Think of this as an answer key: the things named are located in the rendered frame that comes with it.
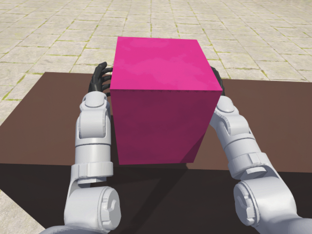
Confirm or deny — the right robot upper arm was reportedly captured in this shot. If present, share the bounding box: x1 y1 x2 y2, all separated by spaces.
234 176 312 234

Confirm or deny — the right robot forearm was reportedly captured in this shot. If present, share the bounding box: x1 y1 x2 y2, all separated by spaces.
209 96 297 212

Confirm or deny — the left robot upper arm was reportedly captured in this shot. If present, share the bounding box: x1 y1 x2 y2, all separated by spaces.
39 186 121 234

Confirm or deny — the pedestal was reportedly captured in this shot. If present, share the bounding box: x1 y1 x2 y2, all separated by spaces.
0 72 312 234

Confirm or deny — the left robot forearm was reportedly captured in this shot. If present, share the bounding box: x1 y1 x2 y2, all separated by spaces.
64 91 113 221

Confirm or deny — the carton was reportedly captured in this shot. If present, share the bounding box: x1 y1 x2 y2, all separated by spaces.
110 37 223 165

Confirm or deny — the robot left hand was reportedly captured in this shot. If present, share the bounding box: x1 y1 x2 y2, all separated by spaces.
88 62 113 97

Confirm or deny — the robot right hand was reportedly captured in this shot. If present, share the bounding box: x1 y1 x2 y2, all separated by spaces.
211 67 225 96

